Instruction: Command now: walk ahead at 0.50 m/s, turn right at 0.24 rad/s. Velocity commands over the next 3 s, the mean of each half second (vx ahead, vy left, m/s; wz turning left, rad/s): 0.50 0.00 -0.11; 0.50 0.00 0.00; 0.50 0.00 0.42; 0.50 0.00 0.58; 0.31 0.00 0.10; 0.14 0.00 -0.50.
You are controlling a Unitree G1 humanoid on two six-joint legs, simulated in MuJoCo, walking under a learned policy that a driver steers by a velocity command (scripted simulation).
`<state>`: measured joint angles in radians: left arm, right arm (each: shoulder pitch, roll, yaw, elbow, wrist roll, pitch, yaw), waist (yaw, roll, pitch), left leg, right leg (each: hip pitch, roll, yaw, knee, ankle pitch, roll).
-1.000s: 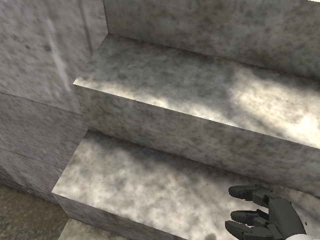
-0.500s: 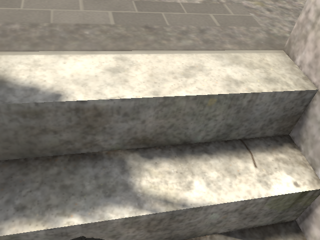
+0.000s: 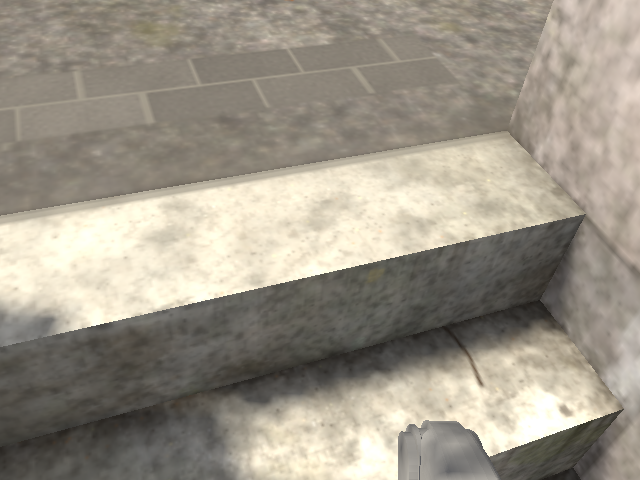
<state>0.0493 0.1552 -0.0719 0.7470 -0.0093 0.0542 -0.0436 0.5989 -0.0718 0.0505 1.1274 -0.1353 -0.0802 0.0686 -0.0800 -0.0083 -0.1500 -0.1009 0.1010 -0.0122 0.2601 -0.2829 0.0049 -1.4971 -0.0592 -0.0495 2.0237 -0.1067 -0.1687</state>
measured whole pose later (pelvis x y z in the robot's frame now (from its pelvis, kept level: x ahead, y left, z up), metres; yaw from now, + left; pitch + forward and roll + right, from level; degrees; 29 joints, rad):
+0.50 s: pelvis +0.20 -0.08 +0.20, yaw +1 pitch +2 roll +1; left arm 0.50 0.07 -0.03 1.23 0.00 -0.14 0.00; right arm 0.01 -0.08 0.04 0.83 -0.01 -0.04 -0.01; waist 0.03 -0.03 -0.06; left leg -1.42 -0.04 -0.03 2.28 -0.08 0.14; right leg -0.25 0.03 -0.07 0.56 -0.35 -0.07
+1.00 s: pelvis +0.46 -0.06 +0.40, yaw +1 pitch +6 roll +2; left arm 0.09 0.18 -0.02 0.92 0.04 -0.03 -0.08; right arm 0.46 -0.14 0.01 1.22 -0.11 -0.03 0.09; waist 0.00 -0.04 -0.16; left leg -0.28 -0.08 0.07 0.60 -0.42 0.07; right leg -1.50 0.02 0.19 2.16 -0.06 -0.26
